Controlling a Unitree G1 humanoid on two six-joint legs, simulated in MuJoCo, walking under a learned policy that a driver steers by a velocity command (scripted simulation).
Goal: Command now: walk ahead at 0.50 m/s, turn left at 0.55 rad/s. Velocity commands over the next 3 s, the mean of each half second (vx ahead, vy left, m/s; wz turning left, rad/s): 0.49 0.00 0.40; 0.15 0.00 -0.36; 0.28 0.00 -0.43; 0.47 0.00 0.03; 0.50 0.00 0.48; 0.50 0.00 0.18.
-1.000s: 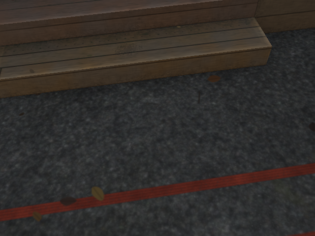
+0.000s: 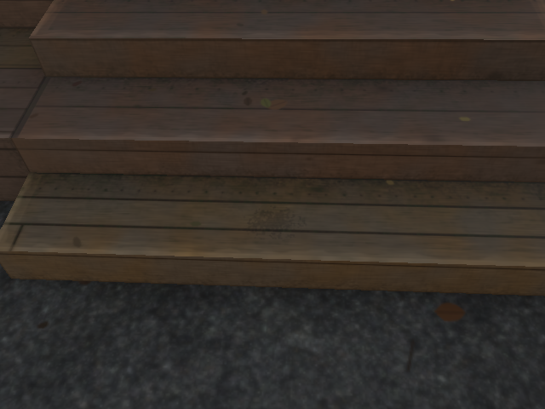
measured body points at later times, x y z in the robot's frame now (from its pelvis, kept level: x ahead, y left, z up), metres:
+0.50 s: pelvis +0.26 +0.09 +0.00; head +0.29 +0.11 +0.45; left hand +0.34 +0.39 -0.11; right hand +0.42 -0.15 -0.11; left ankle +0.26 +0.17 -0.74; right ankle +0.33 -0.07 -0.66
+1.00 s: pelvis +0.43 +0.09 -0.01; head +0.48 +0.07 +0.44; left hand +0.58 +0.37 -0.09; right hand +0.59 -0.19 -0.12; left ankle +0.45 +0.25 -0.69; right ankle +0.51 +0.01 -0.74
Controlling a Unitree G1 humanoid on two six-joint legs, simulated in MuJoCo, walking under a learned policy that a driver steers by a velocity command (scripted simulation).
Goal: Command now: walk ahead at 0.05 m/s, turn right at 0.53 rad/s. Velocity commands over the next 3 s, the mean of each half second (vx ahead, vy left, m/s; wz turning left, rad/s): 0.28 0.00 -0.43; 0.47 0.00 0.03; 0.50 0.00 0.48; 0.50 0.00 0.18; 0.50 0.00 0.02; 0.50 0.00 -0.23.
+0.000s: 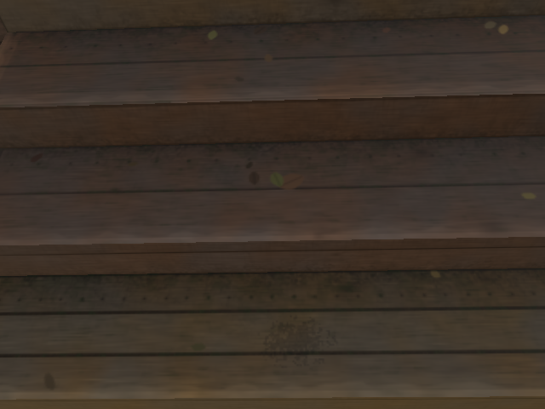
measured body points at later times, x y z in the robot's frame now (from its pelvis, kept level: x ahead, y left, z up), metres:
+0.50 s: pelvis +0.11 +0.02 +0.01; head +0.13 +0.04 +0.46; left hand +0.37 +0.19 -0.08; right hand +0.06 -0.26 -0.10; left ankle +0.07 +0.16 -0.74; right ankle +0.15 -0.14 -0.70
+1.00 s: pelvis +0.32 -0.04 +0.01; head +0.36 -0.05 +0.46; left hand +0.28 +0.20 -0.13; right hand +0.50 -0.23 -0.08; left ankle +0.50 +0.05 -0.51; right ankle +0.15 -0.13 -0.73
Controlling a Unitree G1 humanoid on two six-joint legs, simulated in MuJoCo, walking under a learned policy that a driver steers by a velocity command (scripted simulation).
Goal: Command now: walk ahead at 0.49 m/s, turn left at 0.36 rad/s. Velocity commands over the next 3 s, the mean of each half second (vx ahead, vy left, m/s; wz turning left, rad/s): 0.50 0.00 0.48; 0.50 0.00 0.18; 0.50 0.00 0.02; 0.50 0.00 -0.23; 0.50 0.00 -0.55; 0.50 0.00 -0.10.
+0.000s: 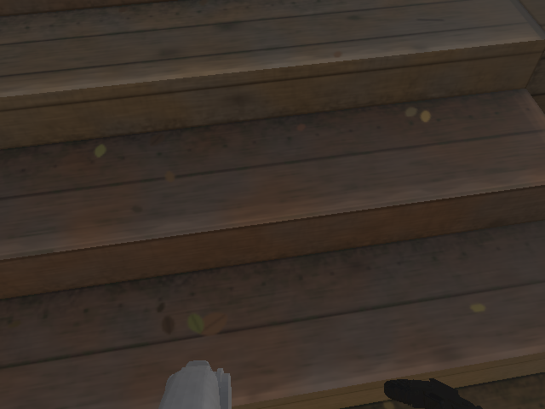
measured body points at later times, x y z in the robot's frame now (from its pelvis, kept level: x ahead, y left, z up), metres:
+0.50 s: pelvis +0.29 +0.04 +0.15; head +0.31 +0.09 +0.59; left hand +0.52 +0.22 +0.09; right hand +0.27 -0.17 +0.02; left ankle +0.17 +0.10 -0.60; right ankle +0.49 -0.02 -0.39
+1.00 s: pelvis +0.56 +0.13 +0.28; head +0.59 +0.12 +0.73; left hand +0.38 +0.23 +0.14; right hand +0.83 +0.13 +0.20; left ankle +0.66 +0.30 -0.22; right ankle +0.51 +0.00 -0.46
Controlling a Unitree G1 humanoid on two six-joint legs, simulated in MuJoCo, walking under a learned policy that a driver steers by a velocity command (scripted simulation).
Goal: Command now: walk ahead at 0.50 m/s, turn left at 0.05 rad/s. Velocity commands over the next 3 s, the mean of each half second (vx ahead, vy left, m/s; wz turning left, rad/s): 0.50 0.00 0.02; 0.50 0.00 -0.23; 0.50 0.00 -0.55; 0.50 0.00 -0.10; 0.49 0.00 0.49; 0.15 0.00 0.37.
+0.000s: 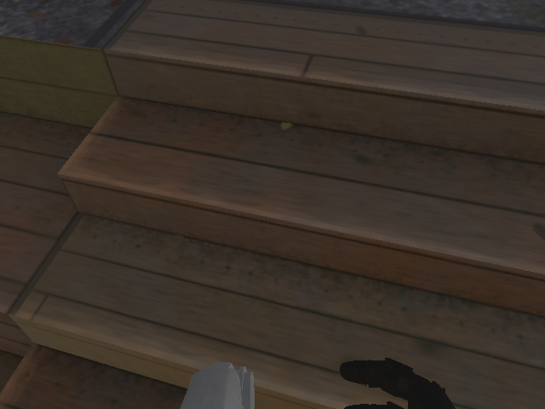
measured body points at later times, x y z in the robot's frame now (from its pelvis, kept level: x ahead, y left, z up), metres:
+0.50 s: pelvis +0.30 +0.04 +0.14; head +0.30 +0.06 +0.59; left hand +0.53 +0.15 +0.07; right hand +0.18 -0.13 -0.01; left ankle +0.23 +0.13 -0.60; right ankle +0.43 -0.11 -0.33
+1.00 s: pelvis +0.57 +0.00 +0.28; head +0.57 -0.03 +0.73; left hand +0.49 +0.18 +0.13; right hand +0.79 -0.15 +0.21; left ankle +0.70 +0.11 -0.17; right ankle +0.50 -0.07 -0.46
